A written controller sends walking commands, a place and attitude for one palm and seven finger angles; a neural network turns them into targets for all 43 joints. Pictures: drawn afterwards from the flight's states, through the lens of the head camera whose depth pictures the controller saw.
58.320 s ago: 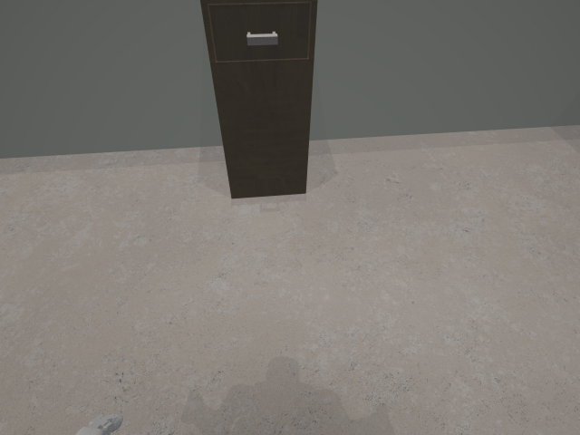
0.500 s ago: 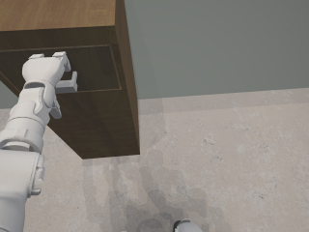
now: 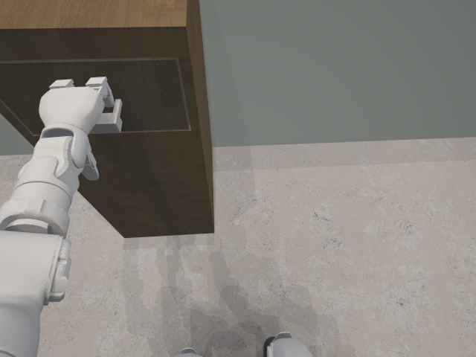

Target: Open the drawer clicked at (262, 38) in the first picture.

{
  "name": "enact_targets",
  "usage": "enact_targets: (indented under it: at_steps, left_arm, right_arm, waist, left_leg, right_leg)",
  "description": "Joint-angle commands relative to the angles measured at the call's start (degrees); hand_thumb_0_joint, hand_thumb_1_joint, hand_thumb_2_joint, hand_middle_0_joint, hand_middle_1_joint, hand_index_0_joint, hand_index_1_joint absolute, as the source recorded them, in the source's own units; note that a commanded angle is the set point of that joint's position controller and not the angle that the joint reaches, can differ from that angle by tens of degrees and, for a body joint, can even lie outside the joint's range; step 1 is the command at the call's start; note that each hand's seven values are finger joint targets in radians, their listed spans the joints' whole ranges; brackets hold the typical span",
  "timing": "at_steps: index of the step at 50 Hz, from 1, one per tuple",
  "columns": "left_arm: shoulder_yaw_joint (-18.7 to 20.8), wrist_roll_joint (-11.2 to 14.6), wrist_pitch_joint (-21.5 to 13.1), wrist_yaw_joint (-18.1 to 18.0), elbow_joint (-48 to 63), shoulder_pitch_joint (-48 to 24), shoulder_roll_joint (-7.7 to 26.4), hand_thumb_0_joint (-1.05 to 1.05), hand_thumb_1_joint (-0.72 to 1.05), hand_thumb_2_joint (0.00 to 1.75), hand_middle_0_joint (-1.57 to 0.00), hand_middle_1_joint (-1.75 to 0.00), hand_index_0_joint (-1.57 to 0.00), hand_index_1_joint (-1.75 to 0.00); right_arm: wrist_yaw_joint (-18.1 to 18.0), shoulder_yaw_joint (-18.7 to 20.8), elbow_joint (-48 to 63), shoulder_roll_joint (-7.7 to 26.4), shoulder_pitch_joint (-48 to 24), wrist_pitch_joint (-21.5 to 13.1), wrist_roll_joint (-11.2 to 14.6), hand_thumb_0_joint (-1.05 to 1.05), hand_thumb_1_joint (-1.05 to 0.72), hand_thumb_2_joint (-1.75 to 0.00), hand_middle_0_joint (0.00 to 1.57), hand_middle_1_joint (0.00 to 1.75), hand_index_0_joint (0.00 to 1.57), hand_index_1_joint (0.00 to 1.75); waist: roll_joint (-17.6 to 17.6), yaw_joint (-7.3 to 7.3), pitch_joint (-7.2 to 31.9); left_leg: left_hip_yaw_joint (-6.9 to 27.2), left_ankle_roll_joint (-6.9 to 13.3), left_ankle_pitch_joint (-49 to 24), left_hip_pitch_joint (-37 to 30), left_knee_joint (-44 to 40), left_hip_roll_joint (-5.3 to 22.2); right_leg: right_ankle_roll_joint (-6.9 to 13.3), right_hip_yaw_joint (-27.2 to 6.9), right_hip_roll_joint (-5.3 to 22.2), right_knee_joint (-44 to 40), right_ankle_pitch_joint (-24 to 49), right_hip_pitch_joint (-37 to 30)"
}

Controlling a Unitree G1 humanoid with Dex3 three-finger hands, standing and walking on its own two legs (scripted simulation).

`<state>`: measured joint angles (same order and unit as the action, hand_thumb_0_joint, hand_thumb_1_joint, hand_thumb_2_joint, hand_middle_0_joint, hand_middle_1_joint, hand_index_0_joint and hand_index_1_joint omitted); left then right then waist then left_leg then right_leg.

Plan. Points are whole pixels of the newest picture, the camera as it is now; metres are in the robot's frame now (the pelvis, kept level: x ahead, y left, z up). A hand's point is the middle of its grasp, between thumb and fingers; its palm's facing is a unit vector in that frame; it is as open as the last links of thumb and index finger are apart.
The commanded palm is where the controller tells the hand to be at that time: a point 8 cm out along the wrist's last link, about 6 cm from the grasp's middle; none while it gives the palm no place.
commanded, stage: lower the fingers behind the handle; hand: left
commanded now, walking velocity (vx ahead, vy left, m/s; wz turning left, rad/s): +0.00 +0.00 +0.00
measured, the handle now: (92, 114) +0.54 +0.25 +0.04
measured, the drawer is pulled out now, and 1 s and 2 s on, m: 0.00 0.00 0.00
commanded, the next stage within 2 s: lift the fingers back up to retry in 0.74 s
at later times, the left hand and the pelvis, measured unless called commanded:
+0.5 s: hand (89, 131) +0.50 +0.24 +0.05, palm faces -0.04 +0.03 -1.00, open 13.8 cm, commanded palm +0.48 +0.24 +0.07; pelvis -0.02 +0.00 -0.01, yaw +0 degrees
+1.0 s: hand (88, 131) +0.50 +0.24 +0.05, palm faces -0.07 +0.03 -1.00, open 13.9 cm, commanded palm +0.48 +0.24 +0.10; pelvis -0.03 +0.00 -0.02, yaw +0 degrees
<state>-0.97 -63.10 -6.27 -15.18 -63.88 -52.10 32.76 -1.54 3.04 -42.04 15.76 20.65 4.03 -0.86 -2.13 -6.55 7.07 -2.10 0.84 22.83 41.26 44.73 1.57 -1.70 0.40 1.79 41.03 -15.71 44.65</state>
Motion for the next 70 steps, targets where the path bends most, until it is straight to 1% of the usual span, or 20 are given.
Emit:
enact_targets:
  at_steps: [1,4,12,14,20,24,27,30,32,34,40,47,49,52,54,57,59,65,69,70]
  left_arm:
    - [2.37,0.35,1.39,0.08,6.66,-19.21,13.28,0.00,-0.50,0.30,-0.30,-1.20,-0.30,-1.20]
    - [3.75,0.53,0.24,0.89,6.99,-18.54,15.07,0.00,-0.50,0.30,-0.30,-1.20,-0.30,-1.20]
    - [-1.15,-0.48,-0.07,0.99,4.58,-18.35,9.01,0.00,-0.50,0.30,-0.30,-1.20,-0.30,-1.20]
    - [0.76,-0.48,0.19,0.81,4.07,-18.52,11.44,0.00,-0.50,0.30,-0.30,-1.20,-0.30,-1.20]
    - [-0.19,-0.41,2.18,1.29,1.69,-20.98,12.39,0.00,-0.50,0.30,-0.30,-1.20,-0.30,-1.20]
    - [0.16,-0.49,2.54,2.18,2.88,-21.70,12.97,0.00,-0.50,0.30,-0.30,-1.20,-0.30,-1.20]
    - [-1.27,-0.25,2.81,2.88,1.37,-20.91,11.93,0.00,-0.50,0.30,-0.30,-1.20,-0.30,-1.20]
    - [0.45,0.04,2.24,3.39,1.55,-22.91,15.40,0.00,-0.50,0.30,-0.30,-1.20,-0.30,-1.20]
    - [1.76,0.12,1.84,4.01,1.79,-20.65,17.11,0.00,-0.50,0.30,-0.30,-1.20,-0.30,-1.20]
    - [2.39,0.48,1.08,4.52,2.89,-20.47,17.64,0.00,-0.50,0.30,-0.30,-1.20,-0.30,-1.20]
    - [1.30,0.29,0.05,4.61,2.40,-21.44,17.37,0.00,-0.50,0.30,-0.30,-1.20,-0.30,-1.20]
    - [2.88,0.65,-0.51,3.48,7.72,-24.40,18.13,0.00,-0.50,0.30,-0.30,-1.20,-0.30,-1.20]
    - [4.42,1.27,-0.66,3.19,9.61,-26.19,19.68,0.00,-0.50,0.30,-0.30,-1.20,-0.30,-1.20]
    - [4.07,1.82,-1.04,2.91,11.73,-26.62,19.07,0.00,-0.50,0.30,-0.30,-1.20,-0.30,-1.20]
    - [6.61,2.10,-1.74,2.68,14.16,-27.65,22.08,0.00,-0.50,0.30,-0.30,-1.20,-0.30,-1.20]
    - [6.05,2.43,-2.50,2.43,15.92,-25.71,20.39,0.00,-0.50,0.30,-0.30,-1.20,-0.30,-1.20]
    - [8.16,2.54,-3.22,1.92,17.71,-26.35,22.56,0.00,-0.50,0.30,-0.30,-1.20,-0.30,-1.20]
    - [5.85,3.05,-2.07,0.43,21.99,-24.24,17.11,0.00,-0.50,0.30,-0.30,-1.20,-0.30,-1.20]
    - [5.30,4.02,0.13,1.67,23.82,-21.88,15.64,0.00,-0.50,0.30,-0.30,-1.20,-0.30,-1.20]
    - [4.04,3.90,0.98,1.98,22.09,-21.32,14.28,0.00,-0.50,0.30,-0.30,-1.20,-0.30,-1.20]
  right_arm:
    - [-0.82,3.01,2.91,9.77,8.60,-0.42,0.12,0.00,-0.90,-0.90,0.20,0.30,0.20,0.30]
    - [-1.17,2.72,3.38,9.95,8.02,-0.27,0.14,0.00,-0.90,-0.90,0.20,0.30,0.20,0.30]
    - [-1.18,2.88,3.96,9.40,8.99,-0.82,0.19,0.00,-0.90,-0.90,0.20,0.30,0.20,0.30]
    - [-1.22,2.91,3.56,9.94,9.42,-0.85,0.10,0.00,-0.90,-0.90,0.20,0.30,0.20,0.30]
    - [-1.44,2.42,3.63,9.99,9.90,-0.64,0.37,0.00,-0.90,-0.90,0.20,0.30,0.20,0.30]
    - [-1.36,2.49,4.00,9.98,10.10,-0.42,0.41,0.00,-0.90,-0.90,0.20,0.30,0.20,0.30]
    - [-1.75,2.03,4.51,9.82,9.68,-0.65,0.69,0.00,-0.90,-0.90,0.20,0.30,0.20,0.30]
    - [-2.15,1.77,4.51,10.25,9.85,-0.90,0.72,0.00,-0.90,-0.90,0.20,0.30,0.20,0.30]
    - [-2.29,1.58,4.93,10.28,9.64,-0.90,0.77,0.00,-0.90,-0.90,0.20,0.30,0.20,0.30]
    - [-2.29,1.57,5.23,10.22,9.85,-0.88,0.70,0.00,-0.90,-0.90,0.20,0.30,0.20,0.30]
    - [-2.73,1.33,5.47,10.26,9.80,-1.45,1.07,0.00,-0.90,-0.90,0.20,0.30,0.20,0.30]
    - [-2.59,1.93,5.13,9.90,10.59,-1.66,0.66,0.00,-0.90,-0.90,0.20,0.30,0.20,0.30]
    - [-2.53,2.15,4.88,10.12,10.74,-1.54,0.64,0.00,-0.90,-0.90,0.20,0.30,0.20,0.30]
    - [-2.52,1.99,4.76,9.65,9.98,-1.59,0.66,0.00,-0.90,-0.90,0.20,0.30,0.20,0.30]
    - [-2.62,2.13,4.57,9.89,9.64,-1.30,0.60,0.00,-0.90,-0.90,0.20,0.30,0.20,0.30]
    - [-2.60,2.22,4.72,9.31,8.84,-1.35,0.62,0.00,-0.90,-0.90,0.20,0.30,0.20,0.30]
    - [-2.55,2.35,4.36,9.64,8.61,-1.07,0.44,0.00,-0.90,-0.90,0.20,0.30,0.20,0.30]
    - [-1.36,3.25,4.06,9.10,7.97,-0.65,0.46,0.00,-0.90,-0.90,0.20,0.30,0.20,0.30]
    - [-0.81,3.45,4.80,9.02,6.60,0.19,0.89,0.00,-0.90,-0.90,0.20,0.30,0.20,0.30]
    - [-0.73,3.39,4.53,8.72,6.12,0.32,1.13,0.00,-0.90,-0.90,0.20,0.30,0.20,0.30]
  waist:
    - [0.41,-0.76,20.42]
    - [1.70,-0.53,18.96]
    - [1.28,-2.38,16.34]
    - [2.72,-2.10,18.04]
    - [2.63,-3.12,17.58]
    - [0.57,-2.76,20.03]
    - [1.36,-3.12,16.94]
    - [2.23,-3.56,17.21]
    - [1.95,-2.49,18.61]
    - [1.90,-2.10,20.16]
    - [1.78,-2.90,17.33]
    - [-1.47,-1.87,24.10]
    - [-0.10,-2.19,25.85]
    - [-2.48,-1.46,25.47]
    - [-2.11,-1.00,26.92]
    - [-3.47,-0.33,25.54]
    - [-3.43,0.13,25.84]
    - [-7.04,0.72,26.49]
    - [-4.68,1.41,27.18]
    - [-3.78,1.15,23.87]
  left_leg:
    - [0.43,0.91,-20.06,-10.53,-4.90,-2.48]
    - [0.33,1.09,-17.94,-8.93,-4.90,-2.52]
    - [0.74,0.87,-14.34,-7.37,-3.08,-2.22]
    - [0.79,1.04,-14.22,-6.30,-2.50,-2.31]
    - [0.47,1.25,-11.34,-3.05,-1.54,-2.66]
    - [0.70,1.15,-12.34,-4.30,-1.11,-2.63]
    - [0.46,1.25,-8.68,-2.00,-1.46,-2.77]
    - [0.56,1.60,-6.53,-0.66,-1.29,-2.73]
    - [0.21,1.62,-6.77,-0.12,-1.09,-2.88]
    - [0.16,1.60,-7.18,-0.17,-0.91,-2.88]
    - [0.45,1.57,-3.45,1.54,-0.94,-2.78]
    - [1.10,1.32,-8.60,-4.26,-1.39,-2.56]
    - [1.40,1.44,-10.18,-6.02,-1.62,-2.40]
    - [1.33,1.28,-11.85,-8.00,-2.95,-2.47]
    - [1.37,1.29,-13.93,-9.67,-3.27,-2.42]
    - [1.10,1.17,-15.96,-11.49,-4.33,-2.56]
    - [1.40,1.00,-19.07,-12.96,-4.70,-2.43]
    - [1.84,-0.33,-33.45,-21.67,-5.03,-1.68]
    - [1.66,-0.56,-38.85,-23.55,-6.17,-1.63]
    - [1.57,-0.43,-37.23,-22.70,-6.89,-1.51]
  right_leg:
    - [3.19,1.30,-3.97,-3.08,14.13,-14.73]
    - [3.26,1.16,-3.81,-2.85,12.93,-14.67]
    - [3.28,1.71,-3.97,-1.50,8.46,-7.71]
    - [3.30,1.48,-3.90,-0.83,8.84,-8.36]
    - [2.92,1.27,-3.55,-0.24,7.40,-7.72]
    - [3.19,1.31,-3.77,0.38,7.62,-7.54]
    - [2.87,1.23,-3.58,-0.28,5.28,-7.00]
    - [2.66,0.77,-3.40,-0.40,3.69,-7.27]
    - [2.72,0.44,-3.34,0.05,4.45,-8.76]
    - [2.77,0.33,-3.36,0.31,5.03,-9.68]
    - [2.61,0.32,-3.34,0.16,1.12,-6.79]
    - [2.75,0.71,-3.57,0.28,4.45,-9.06]
    - [2.69,0.58,-3.77,-0.27,5.84,-10.40]
    - [2.77,0.63,-3.74,-1.37,7.17,-12.37]
    - [2.80,0.42,-3.82,-1.71,9.06,-14.34]
    - [2.89,0.70,-3.81,-2.76,10.70,-15.78]
    - [3.08,0.87,-3.93,-2.87,12.77,-16.96]
    - [3.05,2.27,-4.40,-3.72,17.90,-16.63]
    - [2.94,2.42,-4.46,-4.63,22.01,-20.81]
    - [2.80,2.59,-4.33,-5.39,20.92,-20.27]
